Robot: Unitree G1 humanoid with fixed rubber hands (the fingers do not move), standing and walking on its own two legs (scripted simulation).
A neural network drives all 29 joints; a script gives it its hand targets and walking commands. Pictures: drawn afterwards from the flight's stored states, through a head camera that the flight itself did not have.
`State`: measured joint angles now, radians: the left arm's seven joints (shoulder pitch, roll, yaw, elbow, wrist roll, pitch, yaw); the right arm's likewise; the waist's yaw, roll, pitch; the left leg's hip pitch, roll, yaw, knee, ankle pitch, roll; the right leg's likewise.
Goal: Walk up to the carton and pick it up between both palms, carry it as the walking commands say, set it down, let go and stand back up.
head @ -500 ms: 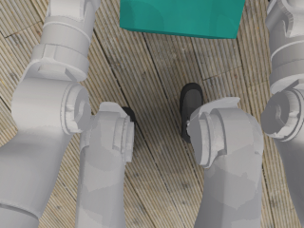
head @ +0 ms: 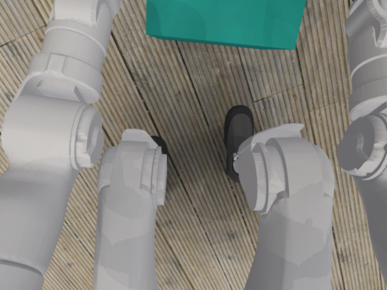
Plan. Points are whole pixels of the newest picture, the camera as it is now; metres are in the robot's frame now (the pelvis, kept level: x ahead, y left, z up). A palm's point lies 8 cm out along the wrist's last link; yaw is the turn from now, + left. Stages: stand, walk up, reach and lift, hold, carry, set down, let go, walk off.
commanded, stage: set down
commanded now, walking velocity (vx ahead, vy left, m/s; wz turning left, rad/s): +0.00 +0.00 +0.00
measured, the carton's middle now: out of the picture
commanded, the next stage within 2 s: let go in 1.34 s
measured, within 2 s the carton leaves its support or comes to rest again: neither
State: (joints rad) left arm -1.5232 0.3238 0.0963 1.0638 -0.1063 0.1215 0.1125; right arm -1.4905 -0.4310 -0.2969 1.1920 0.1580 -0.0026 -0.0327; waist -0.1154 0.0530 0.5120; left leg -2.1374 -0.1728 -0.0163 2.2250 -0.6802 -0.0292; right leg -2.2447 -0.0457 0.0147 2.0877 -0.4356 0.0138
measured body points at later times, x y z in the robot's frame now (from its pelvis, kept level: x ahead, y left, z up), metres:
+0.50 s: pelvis -0.01 -0.03 +0.06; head +0.35 -0.09 +0.31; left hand +0.60 +0.06 -0.06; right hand +0.53 -0.33 -0.08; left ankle +0.09 +0.11 -0.35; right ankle +0.15 -0.13 -0.35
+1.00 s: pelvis +0.01 +0.01 +0.19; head +0.35 -0.04 +0.46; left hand +0.62 +0.09 +0.09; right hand +0.53 -0.30 +0.08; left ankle +0.09 +0.11 -0.35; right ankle +0.15 -0.13 -0.35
